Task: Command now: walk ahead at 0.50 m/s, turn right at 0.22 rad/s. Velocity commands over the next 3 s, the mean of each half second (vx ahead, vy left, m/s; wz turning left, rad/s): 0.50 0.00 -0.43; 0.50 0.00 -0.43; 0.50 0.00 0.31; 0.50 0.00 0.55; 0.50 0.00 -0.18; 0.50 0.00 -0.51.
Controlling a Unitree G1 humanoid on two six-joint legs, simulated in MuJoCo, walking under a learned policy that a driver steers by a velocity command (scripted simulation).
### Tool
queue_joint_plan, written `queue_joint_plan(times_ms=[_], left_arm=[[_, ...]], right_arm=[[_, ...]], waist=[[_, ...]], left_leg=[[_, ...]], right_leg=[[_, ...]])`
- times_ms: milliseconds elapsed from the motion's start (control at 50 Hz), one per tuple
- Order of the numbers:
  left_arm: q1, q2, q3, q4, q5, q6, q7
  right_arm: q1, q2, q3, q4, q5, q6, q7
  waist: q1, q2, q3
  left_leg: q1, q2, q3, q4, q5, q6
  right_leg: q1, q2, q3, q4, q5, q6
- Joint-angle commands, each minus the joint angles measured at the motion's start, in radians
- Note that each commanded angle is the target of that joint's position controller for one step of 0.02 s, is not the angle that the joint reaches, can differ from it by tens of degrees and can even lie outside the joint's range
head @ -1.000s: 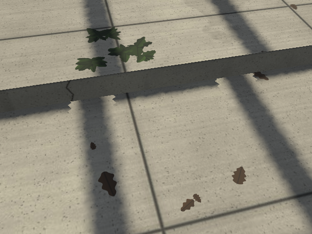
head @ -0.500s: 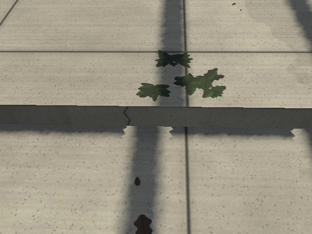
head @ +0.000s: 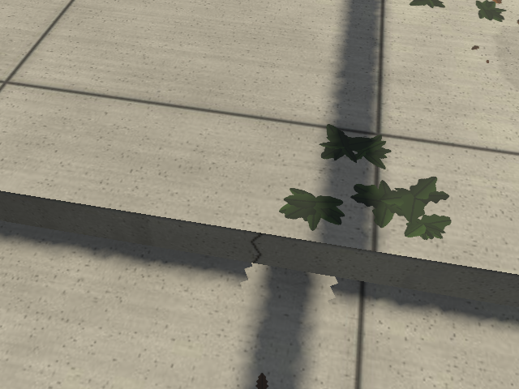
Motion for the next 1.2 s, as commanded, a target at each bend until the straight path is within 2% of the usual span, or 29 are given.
queue_joint_plan(times_ms=[20,60,80,140,220,260,300,320,340,360,380,400,420,460,560,660,700,740,780,800,820,840,860,900,980,1040,1080,1140,1200], left_arm=[[0.032,0.059,0.02,-0.036,0.002,0.01,0.008],[-0.003,0.049,0.019,-0.044,0.007,0.002,0.0],[-0.029,0.009,0.002,-0.047,0.093,0.02,-0.031],[-0.132,-0.003,-0.008,-0.081,0.069,0.032,-0.07],[-0.182,0.033,-0.002,-0.119,0.076,0.031,-0.076],[-0.138,0.047,0.006,-0.116,0.077,0.033,-0.068],[0.086,0.081,0.029,-0.057,0.088,0.021,-0.049],[0.254,0.18,0.062,-0.024,0.1,0.018,-0.033],[0.228,0.28,0.089,-0.028,0.07,0.02,-0.028],[0.224,0.241,0.081,-0.028,0.044,0.026,-0.028],[0.171,0.201,0.073,-0.022,0.039,0.03,-0.022],[0.124,0.147,0.057,-0.025,0.039,0.031,-0.019],[0.086,0.115,0.046,-0.023,0.032,0.029,-0.014],[0.06,0.094,0.035,-0.022,0.027,0.014,-0.012],[0.114,0.14,0.047,0.008,0.034,-0.001,-0.011],[0.172,0.149,0.051,0.031,0.041,0.002,-0.005],[0.17,0.153,0.054,0.029,0.05,0.003,0.003],[0.113,0.149,0.052,0.015,0.053,0.001,0.008],[0.079,0.146,0.046,0.018,0.04,-0.013,0.003],[0.079,0.085,0.026,-0.001,0.031,-0.025,-0.001],[0.225,-0.032,0.0,-0.026,0.022,-0.025,-0.001],[0.248,0.051,0.005,0.021,0.058,-0.004,0.009],[0.174,0.079,0.013,0.024,0.07,0.002,0.002],[0.077,0.062,0.01,-0.001,0.073,0.006,-0.016],[0.077,0.018,-0.003,-0.004,0.083,0.025,-0.031],[-0.026,-0.007,-0.018,-0.046,0.092,0.025,-0.038],[-0.11,-0.045,-0.041,-0.083,0.087,0.026,-0.045],[-0.137,-0.088,-0.071,-0.106,0.06,0.023,-0.029],[-0.024,-0.032,-0.053,-0.086,0.052,0.006,0.01]], right_arm=[[-0.033,-0.127,-0.038,-0.037,-0.011,-0.037,-0.013],[-0.031,-0.129,-0.037,-0.023,-0.01,-0.038,-0.022],[0.03,-0.113,-0.025,0.019,-0.018,-0.029,-0.016],[0.064,-0.128,-0.03,0.038,-0.016,-0.029,-0.024],[0.1,-0.163,-0.043,0.078,-0.019,-0.011,-0.042],[0.096,-0.18,-0.045,0.089,-0.021,-0.002,-0.047],[0.09,-0.188,-0.04,0.092,-0.018,0.015,-0.047],[0.108,-0.146,-0.023,0.052,-0.004,0.013,-0.046],[0.121,-0.07,-0.007,-0.002,-0.009,0.005,-0.022],[0.001,-0.135,-0.017,0.002,-0.023,0.001,-0.021],[-0.033,-0.132,-0.012,-0.012,-0.005,-0.013,-0.014],[-0.026,-0.126,-0.008,-0.001,-0.005,-0.021,-0.016],[-0.027,-0.127,-0.008,0.003,-0.022,-0.013,-0.02],[0.021,-0.116,-0.003,0.018,-0.041,0.02,-0.021],[-0.098,-0.1,0.006,-0.015,-0.035,0.042,-0.013],[-0.261,-0.089,0.021,-0.06,-0.021,0.026,-0.011],[-0.25,-0.092,0.023,-0.063,-0.014,0.014,-0.019],[-0.143,-0.117,0.016,-0.031,-0.014,0.011,-0.029],[0.057,-0.161,-0.007,0.031,-0.032,-0.004,-0.045],[0.193,-0.225,-0.023,0.043,-0.051,-0.015,-0.058],[0.199,-0.325,-0.043,0.051,-0.06,-0.006,-0.06],[0.13,-0.249,-0.039,0.049,-0.041,0.007,-0.049],[0.055,-0.157,-0.018,0.031,-0.029,0.008,-0.04],[0.012,-0.097,0.002,0.045,-0.024,0.0,-0.038],[0.108,-0.104,-0.002,0.115,-0.01,-0.029,-0.034],[0.133,-0.092,0.0,0.145,0.0,-0.022,-0.036],[0.156,-0.081,0.003,0.156,-0.008,-0.009,-0.04],[0.149,-0.079,0.001,0.156,-0.012,0.006,-0.05],[0.114,-0.111,-0.009,0.141,-0.012,0.01,-0.041]], waist=[[0.015,0.094,-0.022],[0.005,0.093,-0.013],[0.011,0.046,0.024],[-0.03,0.098,0.051],[-0.036,0.103,0.052],[-0.011,0.132,0.007],[0.092,0.1,-0.134],[0.145,-0.018,-0.274],[0.082,-0.245,-0.331],[0.13,-0.071,-0.3],[0.106,-0.013,-0.168],[0.064,0.052,-0.097],[0.033,0.056,-0.05],[-0.005,0.023,-0.07],[0.023,-0.011,-0.014],[0.084,-0.031,-0.007],[0.08,-0.046,-0.035],[0.018,-0.054,-0.061],[-0.09,0.014,-0.126],[-0.143,0.104,-0.218],[-0.037,0.35,-0.278],[-0.01,0.197,-0.225],[-0.008,0.09,-0.1],[-0.002,0.118,-0.001],[0.017,0.138,-0.048],[0.018,0.137,-0.035],[-0.001,0.13,-0.03],[0.005,0.169,-0.021],[0.053,0.155,-0.075]], left_leg=[[0.029,0.276,-0.129,-0.234,0.243,0.135],[0.058,0.259,-0.062,-0.244,0.259,0.11],[-0.003,0.241,0.0,-0.258,0.266,0.085],[0.045,0.254,0.044,-0.271,0.222,0.061],[0.274,0.319,0.062,-0.183,0.375,0.048],[0.332,0.325,0.094,-0.034,0.689,0.032],[0.286,0.293,0.138,0.333,0.821,0.009],[0.013,0.246,0.152,0.665,0.55,-0.029],[-0.41,0.012,0.069,0.961,-0.361,-0.082],[-0.53,0.045,-0.129,1.015,-0.329,-0.066],[-0.546,0.103,-0.135,0.966,-0.216,-0.057],[-0.49,0.139,-0.13,0.864,-0.148,-0.055],[-0.434,0.155,-0.127,0.804,-0.129,-0.068],[-0.338,0.16,-0.121,0.75,-0.121,-0.1],[-0.402,0.153,-0.087,0.534,-0.008,-0.146],[-0.37,0.104,-0.077,0.298,0.136,-0.148],[-0.303,0.08,-0.083,0.264,0.13,-0.133],[-0.147,0.059,-0.09,0.227,0.051,-0.104],[0.102,0.033,-0.063,0.095,0.059,-0.065],[0.287,0.219,-0.256,0.033,-0.051,-0.016],[0.431,0.495,-0.718,-0.079,0.02,0.114],[0.332,0.491,-0.829,-0.112,-0.239,0.156],[0.204,0.434,-0.696,-0.137,-0.353,0.144],[0.089,0.326,-0.46,-0.181,-0.165,0.097],[0.102,0.284,-0.282,-0.137,0.348,0.127],[0.112,0.258,-0.24,-0.155,0.394,0.143],[0.107,0.241,-0.233,-0.143,0.417,0.142],[0.002,0.223,-0.205,-0.144,0.419,0.135],[0.072,0.251,-0.267,-0.013,0.666,0.122]], right_leg=[[-0.063,-0.017,0.065,-0.076,0.149,0.019],[-0.069,-0.001,0.06,-0.2,0.274,0.017],[-0.005,0.032,-0.037,-0.258,0.288,0.009],[0.022,0.033,-0.091,-0.393,0.366,-0.026],[-0.017,0.061,-0.119,-0.507,0.184,-0.082],[0.063,0.124,-0.164,-0.527,0.052,-0.127],[0.333,0.208,-0.175,-0.619,0.007,-0.193],[0.662,0.033,0.093,-0.652,-0.105,-0.281],[0.911,-0.206,0.631,-0.766,-0.078,-0.42],[0.92,-0.183,0.645,-0.824,-0.052,-0.393],[0.796,-0.169,0.488,-0.83,0.045,-0.364],[0.672,-0.125,0.399,-0.846,0.159,-0.322],[0.581,-0.082,0.324,-0.863,0.276,-0.296],[0.505,-0.033,0.244,-0.878,0.41,-0.287],[0.46,0.02,0.207,-0.925,0.343,-0.275],[0.512,0.044,0.216,-0.867,0.426,-0.231],[0.533,0.025,0.237,-0.807,0.523,-0.217],[0.493,0.017,0.26,-0.731,0.585,-0.187],[0.455,0.084,0.223,-0.483,0.703,-0.147],[0.34,0.155,0.17,-0.224,0.493,-0.115],[0.092,0.309,0.084,0.022,-0.272,-0.088],[0.018,0.229,0.104,0.121,-0.266,-0.099],[0.013,0.185,0.105,0.13,-0.175,-0.098],[0.018,0.143,0.078,0.063,-0.083,-0.082],[0.01,0.163,0.013,0.142,-0.061,-0.032],[-0.065,0.092,-0.07,0.037,-0.015,0.0],[-0.057,0.077,-0.099,-0.064,-0.003,0.018],[0.123,0.098,-0.129,-0.249,-0.01,-0.001],[0.275,0.139,-0.106,-0.425,0.053,-0.039]])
